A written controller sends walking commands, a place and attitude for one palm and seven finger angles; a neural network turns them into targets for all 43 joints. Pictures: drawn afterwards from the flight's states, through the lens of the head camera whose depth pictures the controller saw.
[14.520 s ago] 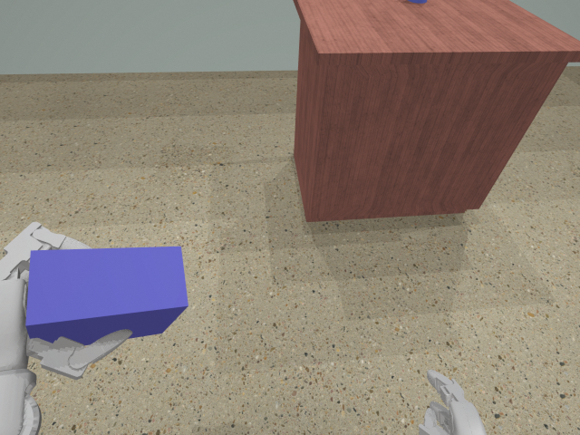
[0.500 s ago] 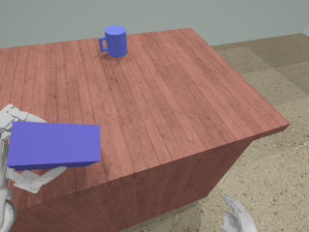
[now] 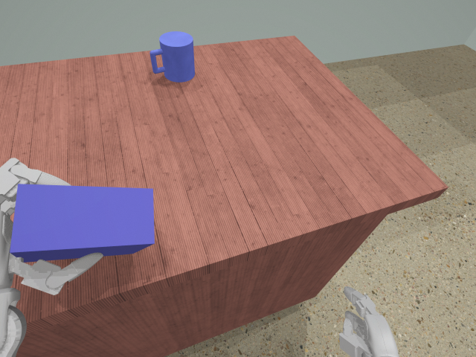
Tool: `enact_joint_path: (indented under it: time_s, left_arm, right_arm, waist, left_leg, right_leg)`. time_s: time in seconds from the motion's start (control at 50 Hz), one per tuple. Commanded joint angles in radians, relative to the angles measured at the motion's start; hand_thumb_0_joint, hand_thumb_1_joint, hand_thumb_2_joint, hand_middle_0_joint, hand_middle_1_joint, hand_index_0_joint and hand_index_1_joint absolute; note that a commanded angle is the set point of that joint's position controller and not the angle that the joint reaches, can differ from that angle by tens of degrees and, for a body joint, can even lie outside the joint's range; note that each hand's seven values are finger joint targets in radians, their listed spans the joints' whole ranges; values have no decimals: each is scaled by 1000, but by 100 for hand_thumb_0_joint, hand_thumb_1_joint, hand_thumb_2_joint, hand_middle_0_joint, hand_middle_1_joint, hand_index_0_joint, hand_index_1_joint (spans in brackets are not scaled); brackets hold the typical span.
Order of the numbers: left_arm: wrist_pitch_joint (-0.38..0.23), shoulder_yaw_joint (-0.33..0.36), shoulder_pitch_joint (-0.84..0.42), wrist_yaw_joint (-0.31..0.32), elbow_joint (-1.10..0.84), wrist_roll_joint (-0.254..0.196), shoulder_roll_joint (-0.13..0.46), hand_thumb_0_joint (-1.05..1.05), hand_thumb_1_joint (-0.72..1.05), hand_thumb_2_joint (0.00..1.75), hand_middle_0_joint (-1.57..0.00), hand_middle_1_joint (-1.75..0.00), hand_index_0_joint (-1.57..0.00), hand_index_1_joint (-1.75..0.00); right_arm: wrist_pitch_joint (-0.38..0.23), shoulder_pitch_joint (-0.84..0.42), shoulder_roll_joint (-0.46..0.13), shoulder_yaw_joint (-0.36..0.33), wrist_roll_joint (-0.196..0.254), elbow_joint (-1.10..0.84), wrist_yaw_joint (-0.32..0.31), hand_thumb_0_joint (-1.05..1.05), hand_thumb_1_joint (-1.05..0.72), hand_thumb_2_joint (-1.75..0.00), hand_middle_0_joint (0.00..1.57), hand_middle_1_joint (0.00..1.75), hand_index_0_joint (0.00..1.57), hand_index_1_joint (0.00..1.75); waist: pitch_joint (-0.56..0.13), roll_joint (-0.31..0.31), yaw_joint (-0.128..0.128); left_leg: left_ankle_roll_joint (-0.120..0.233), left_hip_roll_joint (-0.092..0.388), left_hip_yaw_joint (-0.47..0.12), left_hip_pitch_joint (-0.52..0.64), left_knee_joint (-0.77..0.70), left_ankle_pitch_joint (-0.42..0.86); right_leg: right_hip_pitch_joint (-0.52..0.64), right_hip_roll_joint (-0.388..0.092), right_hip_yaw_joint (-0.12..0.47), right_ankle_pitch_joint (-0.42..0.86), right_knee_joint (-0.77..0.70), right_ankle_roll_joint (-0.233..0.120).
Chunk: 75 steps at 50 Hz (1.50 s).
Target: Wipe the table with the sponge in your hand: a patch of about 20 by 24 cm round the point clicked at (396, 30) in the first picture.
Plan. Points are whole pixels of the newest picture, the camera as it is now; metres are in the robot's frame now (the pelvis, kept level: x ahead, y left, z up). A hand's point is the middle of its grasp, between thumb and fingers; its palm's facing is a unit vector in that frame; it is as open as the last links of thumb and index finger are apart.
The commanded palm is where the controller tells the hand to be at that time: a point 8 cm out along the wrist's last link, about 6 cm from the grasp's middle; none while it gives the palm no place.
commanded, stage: look again from close up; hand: left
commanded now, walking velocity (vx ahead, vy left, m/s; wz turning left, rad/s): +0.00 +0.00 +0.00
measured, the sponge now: (107, 225) +0.24 +0.20 +0.14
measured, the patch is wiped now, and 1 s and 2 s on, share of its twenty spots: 0.00 0.00 0.00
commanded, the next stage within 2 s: shuffle to correct the standing spot in 0.28 s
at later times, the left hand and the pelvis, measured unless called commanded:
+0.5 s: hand (54, 225) +0.22 +0.25 +0.17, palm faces +0.41 -0.85 -0.33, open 10.8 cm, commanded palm +0.16 +0.28 +0.18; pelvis +0.00 +0.00 +0.00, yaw +0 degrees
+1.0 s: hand (107, 228) +0.22 +0.18 +0.17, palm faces +0.41 -0.84 -0.36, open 10.8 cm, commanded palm +0.16 +0.22 +0.18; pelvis +0.00 -0.06 +0.00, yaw +0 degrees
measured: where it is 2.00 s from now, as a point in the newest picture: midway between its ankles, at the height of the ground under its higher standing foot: outside the picture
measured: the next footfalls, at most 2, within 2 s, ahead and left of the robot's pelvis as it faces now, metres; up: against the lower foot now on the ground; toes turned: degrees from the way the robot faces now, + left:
none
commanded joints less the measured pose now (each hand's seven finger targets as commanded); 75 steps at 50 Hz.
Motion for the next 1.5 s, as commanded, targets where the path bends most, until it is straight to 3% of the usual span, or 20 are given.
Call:
enact_joint_path:
  time_s: [0.0,0.14,0.26,0.28,0.36,0.38,0.56,0.68,0.84,0.96,0.98,1.06,1.1,1.14,1.16,1.18,1.26,1.32,1.44,1.48]
  left_arm:
    - [-46,99,-39,6,-173,8,159,0,10,130,-120,-160,-120,-160]
    - [-46,102,-38,8,-177,11,161,0,10,130,-120,-160,-120,-160]
    - [-42,124,-12,13,-184,10,176,0,10,130,-120,-160,-120,-160]
    - [-42,91,-8,8,-166,6,143,0,10,130,-120,-160,-120,-160]
    - [-37,116,-5,14,-185,9,169,0,10,130,-120,-160,-120,-160]
    - [-37,88,-13,9,-165,3,140,0,10,130,-120,-160,-120,-160]
    - [-21,106,-54,1,-214,-4,166,0,10,130,-120,-160,-120,-160]
    - [-14,78,-46,-7,-221,-12,137,0,10,130,-120,-160,-120,-160]
    - [-7,106,-17,-8,-225,-20,163,0,10,130,-120,-160,-120,-160]
    - [5,129,20,-2,-234,-30,185,0,10,130,-120,-160,-120,-160]
    - [6,100,19,-3,-220,-33,156,0,10,130,-120,-160,-120,-160]
    - [17,127,81,28,-204,-31,172,0,10,130,-120,-160,-120,-160]
    - [17,116,81,35,-205,-24,168,0,10,130,-120,-160,-120,-160]
    - [11,127,88,42,-197,-20,178,0,10,130,-120,-160,-120,-160]
    - [11,135,96,49,-208,-15,192,0,10,130,-120,-160,-120,-160]
    - [6,111,90,49,-199,-16,167,0,10,130,-120,-160,-120,-160]
    - [3,138,92,54,-198,-11,201,0,10,130,-120,-160,-120,-160]
    - [6,141,79,49,-187,-14,197,0,10,130,-120,-160,-120,-160]
    - [11,120,84,35,-172,-16,174,0,10,130,-120,-160,-120,-160]
    - [10,103,80,32,-173,-14,162,0,10,130,-120,-160,-120,-160]
  right_arm:
    - [-49,-78,-132,-57,9,-153,-8,0,-90,-90,20,30,20,30]
    - [-47,-77,-131,-59,9,-150,-9,0,-90,-90,20,30,20,30]
    - [-49,-90,-127,-57,11,-147,-11,0,-90,-90,20,30,20,30]
    - [-44,-78,-131,-56,6,-144,-10,0,-90,-90,20,30,20,30]
    - [-45,-89,-129,-58,11,-144,-12,0,-90,-90,20,30,20,30]
    - [-41,-74,-130,-56,5,-138,-12,0,-90,-90,20,30,20,30]
    - [-28,-95,-121,-69,17,-159,1,0,-90,-90,20,30,20,30]
    - [-18,-82,-125,-74,11,-169,12,0,-90,-90,20,30,20,30]
    - [-19,-73,-133,-89,11,-176,6,0,-90,-90,20,30,20,30]
    - [-19,-84,-131,-90,16,-170,-4,0,-90,-90,20,30,20,30]
    - [-15,-68,-131,-85,12,-164,-5,0,-90,-90,20,30,20,30]
    - [-11,-76,-124,-77,29,-155,-8,0,-90,-90,20,30,20,30]
    - [-6,-71,-127,-71,26,-151,-9,0,-90,-90,20,30,20,30]
    - [-4,-74,-130,-68,24,-139,-11,0,-90,-90,20,30,20,30]
    - [-4,-100,-135,-68,25,-130,-16,0,-90,-90,20,30,20,30]
    - [-2,-88,-132,-63,19,-127,-17,0,-90,-90,20,30,20,30]
    - [-1,-106,-140,-70,20,-125,-26,0,-90,-90,20,30,20,30]
    - [9,-90,-139,-75,21,-136,-24,0,-90,-90,20,30,20,30]
    - [21,-88,-137,-71,21,-144,-20,0,-90,-90,20,30,20,30]
    - [22,-94,-132,-60,16,-140,-20,0,-90,-90,20,30,20,30]
  waist:
    - [-140,72,-4]
    - [-138,79,-4]
    - [-151,60,-4]
    - [-149,53,-8]
    - [-152,74,-7]
    - [-145,62,-11]
    - [-153,113,-10]
    - [-148,114,-14]
    - [-152,64,-17]
    - [-160,43,-21]
    - [-173,40,-27]
    - [-172,-15,-25]
    - [-155,-39,-25]
    - [-153,-59,-23]
    - [-155,-17,-20]
    - [-172,-16,-21]
    - [-177,36,-15]
    - [-195,3,-18]
    - [-164,8,-20]
    - [-156,50,-21]
  left_leg:
    - [-68,101,-113,-82,-140,142]
    - [-61,103,-120,-107,-153,80]
    - [-68,96,-121,-82,-144,116]
    - [-65,94,-122,-84,-145,112]
    - [-70,95,-118,-64,-134,149]
    - [-74,98,-124,-69,-148,149]
    - [-100,161,-129,-11,-136,330]
    - [-71,183,-142,-68,-129,238]
    - [-43,171,-125,-83,-65,67]
    - [-37,146,-100,-39,-8,50]
    - [-38,130,-91,-55,5,28]
    - [-40,60,-73,-53,102,-21]
    - [-39,51,-80,-81,105,-18]
    - [-38,56,-94,-95,76,9]
    - [-36,66,-100,-68,39,43]
    - [-31,73,-103,-62,3,66]
    - [-29,105,-118,-13,-40,186]
    - [-36,104,-120,-34,-42,215]
    - [-37,114,-148,-41,-84,192]
    - [-32,124,-152,-31,-108,195]
  right_leg:
    - [142,-29,53,126,-16,-28]
    - [158,-33,57,92,-22,-28]
    - [151,-32,53,115,-27,-28]
    - [146,-33,50,106,-34,-28]
    - [141,-38,62,140,-30,-31]
    - [133,-29,49,123,-33,-29]
    - [99,-3,23,127,34,-19]
    - [110,-7,23,97,29,-23]
    - [74,-41,90,93,-11,-42]
    - [9,-63,132,80,-49,-56]
    - [29,-77,136,53,-58,-56]
    - [15,-167,276,-78,-194,-46]
    - [29,-191,281,-100,-218,-42]
    - [63,-199,258,-64,-208,-43]
    - [65,-189,247,-5,-185,-43]
    - [94,-179,204,16,-160,-37]
    - [117,-124,161,139,-108,-7]
    - [173,-120,135,214,-75,-25]
    - [149,-99,125,148,-75,-46]
    - [134,-87,107,143,-68,-41]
